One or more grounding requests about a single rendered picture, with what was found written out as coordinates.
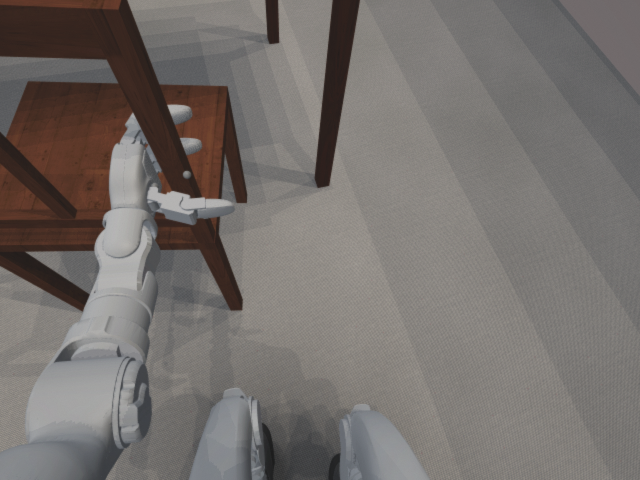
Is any left robot forearm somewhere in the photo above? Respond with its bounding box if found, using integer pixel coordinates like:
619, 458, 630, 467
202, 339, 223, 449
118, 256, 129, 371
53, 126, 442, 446
25, 207, 161, 443

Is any robot left hand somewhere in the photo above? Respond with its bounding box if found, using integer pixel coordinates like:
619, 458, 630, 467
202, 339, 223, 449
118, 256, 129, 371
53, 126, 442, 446
109, 105, 235, 225

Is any chair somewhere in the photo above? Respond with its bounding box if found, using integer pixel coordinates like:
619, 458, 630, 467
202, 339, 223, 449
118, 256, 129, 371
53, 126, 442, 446
0, 0, 247, 312

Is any left robot upper arm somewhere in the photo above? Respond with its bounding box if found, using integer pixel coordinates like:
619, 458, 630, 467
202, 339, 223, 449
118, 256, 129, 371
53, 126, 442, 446
0, 356, 152, 480

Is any right robot thigh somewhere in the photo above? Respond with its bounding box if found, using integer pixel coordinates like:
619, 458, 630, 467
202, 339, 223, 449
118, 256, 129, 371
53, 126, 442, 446
339, 410, 431, 480

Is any robot left shin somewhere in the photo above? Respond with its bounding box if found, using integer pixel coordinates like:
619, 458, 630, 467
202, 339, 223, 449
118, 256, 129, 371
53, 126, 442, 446
210, 388, 267, 480

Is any table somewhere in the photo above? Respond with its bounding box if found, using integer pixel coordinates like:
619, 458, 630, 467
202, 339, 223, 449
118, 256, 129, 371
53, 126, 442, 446
265, 0, 360, 188

